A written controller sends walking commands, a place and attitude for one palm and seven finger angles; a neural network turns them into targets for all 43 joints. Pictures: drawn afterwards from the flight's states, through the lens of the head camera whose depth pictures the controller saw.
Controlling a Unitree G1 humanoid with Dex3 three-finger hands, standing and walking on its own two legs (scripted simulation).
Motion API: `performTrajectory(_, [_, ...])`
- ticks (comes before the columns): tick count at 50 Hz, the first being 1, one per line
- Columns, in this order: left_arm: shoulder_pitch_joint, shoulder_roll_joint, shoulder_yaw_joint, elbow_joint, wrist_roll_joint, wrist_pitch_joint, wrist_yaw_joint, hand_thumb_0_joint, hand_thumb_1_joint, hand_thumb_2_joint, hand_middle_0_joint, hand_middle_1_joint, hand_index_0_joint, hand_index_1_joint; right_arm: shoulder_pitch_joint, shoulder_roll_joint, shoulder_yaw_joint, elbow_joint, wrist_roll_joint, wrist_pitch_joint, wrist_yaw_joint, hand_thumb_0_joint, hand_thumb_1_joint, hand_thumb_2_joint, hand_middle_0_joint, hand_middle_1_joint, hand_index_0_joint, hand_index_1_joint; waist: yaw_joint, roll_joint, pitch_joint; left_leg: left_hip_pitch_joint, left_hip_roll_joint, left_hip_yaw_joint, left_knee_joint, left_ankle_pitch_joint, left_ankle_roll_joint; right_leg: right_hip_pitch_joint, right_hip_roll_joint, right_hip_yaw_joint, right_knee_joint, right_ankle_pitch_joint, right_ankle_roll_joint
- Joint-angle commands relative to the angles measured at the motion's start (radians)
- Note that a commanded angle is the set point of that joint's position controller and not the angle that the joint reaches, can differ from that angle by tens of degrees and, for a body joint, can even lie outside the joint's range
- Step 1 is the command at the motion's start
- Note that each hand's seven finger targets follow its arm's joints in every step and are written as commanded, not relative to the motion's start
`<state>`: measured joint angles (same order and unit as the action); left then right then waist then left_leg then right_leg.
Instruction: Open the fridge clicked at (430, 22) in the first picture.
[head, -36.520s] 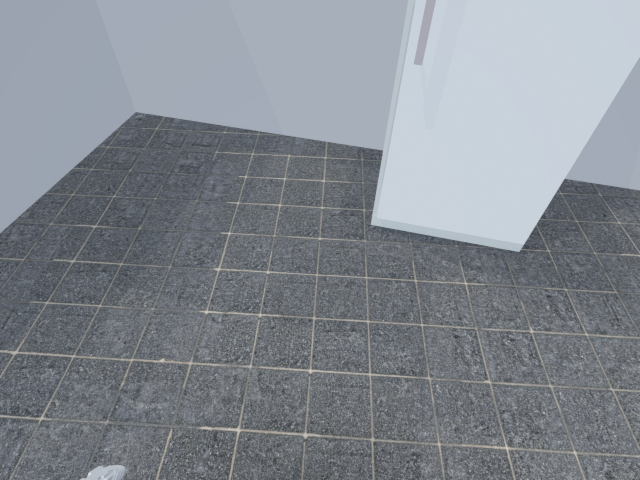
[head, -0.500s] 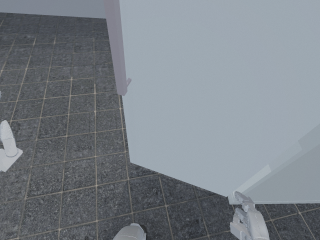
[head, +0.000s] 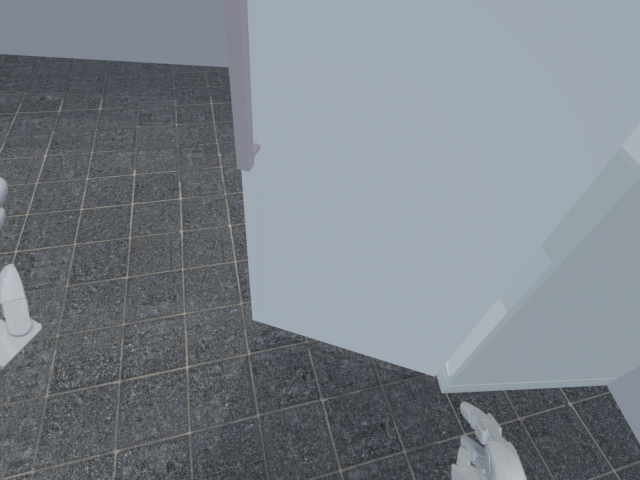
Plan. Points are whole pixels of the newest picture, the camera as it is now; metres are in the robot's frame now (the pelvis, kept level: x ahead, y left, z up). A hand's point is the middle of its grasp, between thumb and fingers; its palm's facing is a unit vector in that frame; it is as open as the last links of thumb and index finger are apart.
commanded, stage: stop stepping back and stand still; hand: left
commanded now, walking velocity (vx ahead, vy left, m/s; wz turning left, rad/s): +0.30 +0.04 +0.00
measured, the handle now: (244, 25) +0.65 +0.16 +0.25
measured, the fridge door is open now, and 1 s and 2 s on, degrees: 69 69 69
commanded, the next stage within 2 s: let the arm hang, fingers relaxed in 0.92 s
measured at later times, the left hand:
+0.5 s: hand out of the picture +0.16 +0.28 +0.18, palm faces +0.46 -0.78 -0.42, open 7.4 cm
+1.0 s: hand out of the picture +0.19 +0.30 +0.16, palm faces +0.41 -0.80 -0.43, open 7.4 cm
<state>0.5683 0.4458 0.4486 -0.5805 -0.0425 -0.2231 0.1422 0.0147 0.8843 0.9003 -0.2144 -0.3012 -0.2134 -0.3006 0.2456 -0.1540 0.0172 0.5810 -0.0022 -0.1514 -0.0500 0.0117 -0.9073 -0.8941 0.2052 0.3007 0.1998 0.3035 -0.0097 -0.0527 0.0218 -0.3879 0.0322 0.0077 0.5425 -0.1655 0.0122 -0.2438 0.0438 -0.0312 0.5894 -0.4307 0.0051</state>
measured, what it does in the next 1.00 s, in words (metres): steps on the spot: left foot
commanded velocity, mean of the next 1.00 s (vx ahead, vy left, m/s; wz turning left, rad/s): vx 0.05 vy -0.01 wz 0.00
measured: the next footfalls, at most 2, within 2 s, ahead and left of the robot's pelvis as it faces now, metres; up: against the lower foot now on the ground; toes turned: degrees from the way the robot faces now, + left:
left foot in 0.22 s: +0.04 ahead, +0.12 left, +0.00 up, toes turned +2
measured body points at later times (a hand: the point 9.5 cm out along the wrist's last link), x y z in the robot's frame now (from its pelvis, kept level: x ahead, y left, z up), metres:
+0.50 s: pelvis -0.03 +0.01 +0.00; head -0.05 +0.03 +0.45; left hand +0.13 +0.32 +0.20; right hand +0.12 -0.22 -0.08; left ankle +0.00 +0.12 -0.73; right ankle -0.02 -0.08 -0.73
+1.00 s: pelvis -0.01 +0.03 +0.01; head +0.00 +0.05 +0.46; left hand +0.17 +0.34 +0.19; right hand +0.17 -0.20 -0.06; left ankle +0.00 +0.12 -0.73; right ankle -0.02 -0.08 -0.73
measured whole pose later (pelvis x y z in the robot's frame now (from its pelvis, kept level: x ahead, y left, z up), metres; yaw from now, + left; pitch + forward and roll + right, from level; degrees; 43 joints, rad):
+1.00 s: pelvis -0.01 +0.03 +0.01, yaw +0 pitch +0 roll -1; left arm 0.53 0.41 0.40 -0.45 -0.04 -0.23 0.14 0.01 0.88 0.90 -0.22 -0.30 -0.22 -0.30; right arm 0.20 -0.20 0.02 0.60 0.00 -0.11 -0.07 0.01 -0.91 -0.89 0.21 0.30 0.20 0.30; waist 0.00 -0.03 0.00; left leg -0.24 -0.01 0.04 0.50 -0.26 0.04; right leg -0.20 0.03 -0.01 0.45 -0.25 -0.01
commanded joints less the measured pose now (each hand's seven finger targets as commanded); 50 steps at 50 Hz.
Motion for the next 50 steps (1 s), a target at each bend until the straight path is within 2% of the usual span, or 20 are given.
performTrajectory(1, [-0.099,0.185,0.131,-0.108,-0.001,-0.04,0.01,0.0,0.9,0.9,-0.2,-0.3,-0.2,-0.3,-0.097,-0.167,-0.064,-0.126,-0.01,-0.022,-0.02,0.0,-0.9,-0.9,0.2,0.3,0.2,0.3,0.003,-0.014,-0.045,-0.017,-0.027,0.005,0.128,-0.279,-0.016,-0.027,-0.212,0.261,-0.39,-0.122,-0.131])
performTrajectory(2, [-0.14,0.179,0.117,-0.092,-0.006,-0.021,0.016,0.0,0.9,0.9,-0.2,-0.3,-0.2,-0.3,-0.098,-0.168,-0.07,-0.111,0.001,-0.021,-0.027,0.0,-0.9,-0.9,0.2,0.3,0.2,0.3,0.02,-0.171,-0.052,0.004,-0.055,-0.016,0.355,-0.247,-0.025,-0.173,-0.337,0.464,-0.481,-0.352,-0.189])
performTrajectory(3, [-0.159,0.142,0.087,-0.037,-0.001,-0.01,0.018,0.0,0.9,0.9,-0.2,-0.3,-0.2,-0.3,-0.072,-0.175,-0.074,-0.081,-0.006,-0.012,-0.032,0.0,-0.9,-0.9,0.2,0.3,0.2,0.3,0.008,-0.179,-0.016,-0.013,-0.047,-0.023,0.478,-0.22,-0.023,-0.233,-0.365,0.459,-0.487,-0.382,-0.214])
performTrajectory(6, [-0.226,0.116,0.041,0.012,0.008,-0.017,0.024,0.0,0.9,0.9,-0.2,-0.3,-0.2,-0.3,-0.097,-0.162,-0.046,-0.072,-0.008,-0.017,-0.037,0.0,-0.9,-0.9,0.2,0.3,0.2,0.3,-0.003,-0.063,-0.001,0.031,0.004,-0.004,0.261,-0.217,0.008,-0.184,-0.289,0.254,-0.371,-0.179,-0.153])
performTrajectory(9, [-0.251,0.104,0.011,-0.013,0.022,-0.025,0.031,0.0,0.9,0.9,-0.2,-0.3,-0.2,-0.3,-0.099,-0.173,-0.047,-0.073,-0.009,-0.042,-0.053,0.0,-0.9,-0.9,0.2,0.3,0.2,0.3,-0.004,0.022,-0.002,0.187,-0.006,0.027,-0.102,-0.236,0.038,-0.174,-0.204,0.175,-0.252,-0.189,-0.104])
performTrajectory(10, [-0.254,0.108,0.013,-0.047,0.023,-0.036,0.03,0.0,0.9,0.9,-0.2,-0.3,-0.2,-0.3,-0.09,-0.192,-0.05,-0.078,-0.01,-0.049,-0.051,0.0,-0.9,-0.9,0.2,0.3,0.2,0.3,0.0,0.146,-0.007,0.183,0.057,-0.092,-0.205,-0.301,0.068,-0.168,-0.125,0.128,-0.12,-0.122,-0.07])
performTrajectory(11, [-0.265,0.117,0.018,-0.109,0.025,-0.05,0.031,0.0,0.9,0.9,-0.2,-0.3,-0.2,-0.3,-0.089,-0.209,-0.056,-0.097,-0.005,-0.055,-0.047,0.0,-0.9,-0.9,0.2,0.3,0.2,0.3,0.005,0.253,-0.034,0.2,0.179,-0.288,-0.284,-0.308,0.114,-0.177,-0.039,0.047,0.057,-0.006,-0.028])
performTrajectory(13, [-0.208,0.162,0.073,-0.104,0.026,-0.057,0.025,0.0,0.9,0.9,-0.2,-0.3,-0.2,-0.3,-0.11,-0.173,-0.047,-0.079,-0.014,-0.06,-0.04,0.0,-0.9,-0.9,0.2,0.3,0.2,0.3,0.001,0.313,-0.035,0.043,0.254,-0.429,-0.432,-0.581,0.148,-0.104,-0.02,0.027,0.217,-0.044,-0.001])
performTrajectory(14, [-0.211,0.183,0.097,-0.159,0.035,-0.06,0.021,0.0,0.9,0.9,-0.2,-0.3,-0.2,-0.3,-0.108,-0.168,-0.053,-0.092,-0.019,-0.068,-0.035,0.0,-0.9,-0.9,0.2,0.3,0.2,0.3,0.008,0.345,0.002,0.0,0.243,-0.417,-0.439,-0.589,0.158,-0.086,-0.025,0.033,0.218,-0.027,-0.008])
performTrajectory(18, [-0.095,0.133,0.072,-0.093,0.038,-0.055,0.015,0.0,0.9,0.9,-0.2,-0.3,-0.2,-0.3,-0.089,-0.179,-0.053,-0.096,-0.013,-0.056,-0.018,0.0,-0.9,-0.9,0.2,0.3,0.2,0.3,0.017,0.189,-0.007,-0.116,0.121,-0.143,-0.252,-0.419,0.072,0.185,-0.025,0.003,-0.15,0.077,-0.022])
performTrajectory(19, [-0.078,0.141,0.081,-0.055,0.037,-0.053,0.012,0.0,0.9,0.9,-0.2,-0.3,-0.2,-0.3,-0.084,-0.183,-0.058,-0.099,-0.015,-0.051,-0.018,0.0,-0.9,-0.9,0.2,0.3,0.2,0.3,0.013,0.123,-0.006,-0.108,0.075,-0.103,-0.181,-0.369,0.05,0.173,-0.054,0.059,-0.211,0.07,-0.043])
performTrajectory(22, [-0.162,0.135,0.078,-0.033,0.018,-0.055,0.008,0.0,0.9,0.9,-0.2,-0.3,-0.2,-0.3,-0.067,-0.17,-0.066,-0.088,-0.01,-0.038,-0.018,0.0,-0.9,-0.9,0.2,0.3,0.2,0.3,0.002,-0.036,-0.025,0.013,-0.012,-0.007,0.118,-0.255,0.014,-0.059,-0.241,0.391,-0.368,-0.209,-0.146])
performTrajectory(23, [-0.174,0.132,0.07,-0.025,0.016,-0.055,0.012,0.0,0.9,0.9,-0.2,-0.3,-0.2,-0.3,-0.062,-0.166,-0.064,-0.083,-0.007,-0.036,-0.017,0.0,-0.9,-0.9,0.2,0.3,0.2,0.3,0.002,-0.054,-0.014,0.024,-0.012,-0.003,0.172,-0.207,0.012,-0.077,-0.276,0.414,-0.38,-0.185,-0.166])
performTrajectory(25, [-0.208,0.116,0.047,-0.018,0.014,-0.055,0.016,0.0,0.9,0.9,-0.2,-0.3,-0.2,-0.3,-0.072,-0.164,-0.055,-0.081,-0.001,-0.038,-0.016,0.0,-0.9,-0.9,0.2,0.3,0.2,0.3,-0.002,-0.029,-0.025,0.068,0.004,-0.016,0.075,-0.136,0.013,-0.036,-0.268,0.338,-0.303,0.05,-0.159])
performTrajectory(27, [-0.209,0.13,0.056,-0.032,0.014,-0.066,0.017,0.0,0.9,0.9,-0.2,-0.3,-0.2,-0.3,-0.086,-0.171,-0.051,-0.077,-0.004,-0.043,-0.024,0.0,-0.9,-0.9,0.2,0.3,0.2,0.3,0.007,0.034,-0.054,0.181,0.028,-0.045,-0.092,-0.052,0.027,-0.037,-0.173,0.206,-0.21,0.152,-0.086])
performTrajectory(29, [-0.198,0.145,0.068,-0.048,0.018,-0.069,0.013,0.0,0.9,0.9,-0.2,-0.3,-0.2,-0.3,-0.117,-0.18,-0.048,-0.085,-0.007,-0.048,-0.032,0.0,-0.9,-0.9,0.2,0.3,0.2,0.3,0.016,0.175,-0.059,0.193,0.088,-0.14,-0.183,0.013,0.048,-0.032,-0.085,0.123,-0.124,0.212,-0.031])
performTrajectory(31, [-0.205,0.132,0.052,-0.069,0.026,-0.076,0.013,0.0,0.9,0.9,-0.2,-0.3,-0.2,-0.3,-0.118,-0.167,-0.038,-0.093,-0.006,-0.048,-0.034,0.0,-0.9,-0.9,0.2,0.3,0.2,0.3,0.025,0.184,-0.058,0.125,0.147,-0.219,-0.242,0.04,0.062,0.052,-0.051,0.057,-0.074,0.26,-0.004])
performTrajectory(37, [-0.101,0.132,0.077,-0.08,0.015,-0.076,0.012,0.0,0.9,0.9,-0.2,-0.3,-0.2,-0.3,-0.102,-0.169,-0.05,-0.112,-0.002,-0.038,-0.022,0.0,-0.9,-0.9,0.2,0.3,0.2,0.3,0.018,0.133,-0.151,0.125,0.064,-0.078,-0.117,0.165,0.022,0.163,-0.1,0.12,-0.142,0.49,-0.03])
performTrajectory(44, [-0.075,0.147,0.099,-0.057,0.001,-0.065,0.017,0.0,0.9,0.9,-0.2,-0.3,-0.2,-0.3,-0.11,-0.17,-0.053,-0.126,0.004,-0.014,-0.03,0.0,-0.9,-0.9,0.2,0.3,0.2,0.3,0.012,0.09,-0.152,0.14,0.053,-0.071,-0.113,0.168,0.012,0.145,-0.113,0.128,-0.16,0.523,-0.033])
performTrajectory(50, [-0.095,0.133,0.074,-0.083,0.003,-0.064,0.016,0.0,0.9,0.9,-0.2,-0.3,-0.2,-0.3,-0.114,-0.171,-0.049,-0.132,0.004,-0.01,-0.039,0.0,-0.9,-0.9,0.2,0.3,0.2,0.3,0.016,0.14,-0.146,0.14,0.069,-0.084,-0.146,0.193,0.014,0.146,-0.09,0.097,-0.14,0.491,-0.02])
